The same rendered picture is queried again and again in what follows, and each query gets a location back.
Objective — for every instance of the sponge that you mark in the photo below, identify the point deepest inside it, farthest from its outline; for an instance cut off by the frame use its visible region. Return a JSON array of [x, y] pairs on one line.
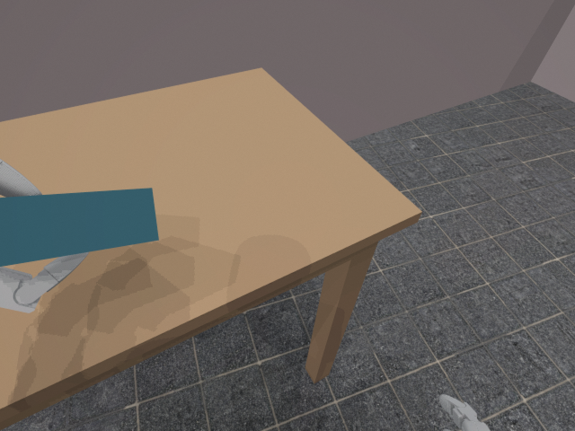
[[56, 225]]

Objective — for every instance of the robot left hand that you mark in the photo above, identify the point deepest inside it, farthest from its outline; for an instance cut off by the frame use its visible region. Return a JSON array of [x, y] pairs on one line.
[[18, 290]]

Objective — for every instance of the robot right hand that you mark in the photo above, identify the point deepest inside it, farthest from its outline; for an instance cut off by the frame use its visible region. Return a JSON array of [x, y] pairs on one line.
[[464, 416]]

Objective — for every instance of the table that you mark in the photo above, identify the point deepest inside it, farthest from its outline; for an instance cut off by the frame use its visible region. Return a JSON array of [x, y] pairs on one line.
[[253, 196]]

